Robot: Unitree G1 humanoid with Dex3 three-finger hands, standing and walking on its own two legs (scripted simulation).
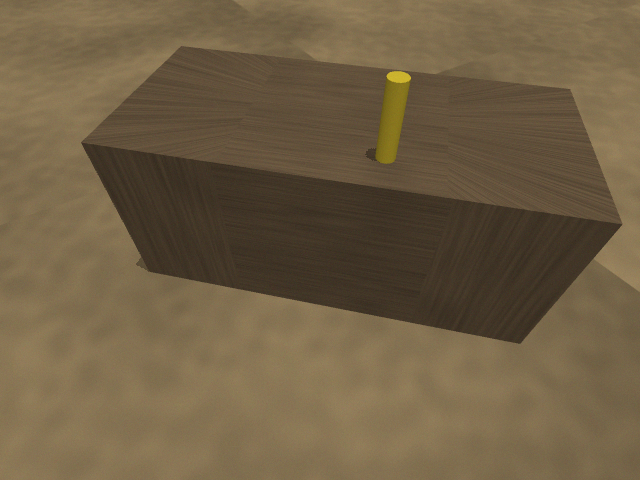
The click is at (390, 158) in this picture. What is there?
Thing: slim round
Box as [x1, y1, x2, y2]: [375, 71, 410, 163]
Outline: 400,71 390,72 386,76 375,154 376,159 384,163 392,162 395,158 410,80 410,76 408,74
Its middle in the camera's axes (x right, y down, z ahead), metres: +0.18 -0.30 +0.98
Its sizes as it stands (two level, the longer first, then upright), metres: 0.055 0.055 0.224
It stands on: a support 0.60 m high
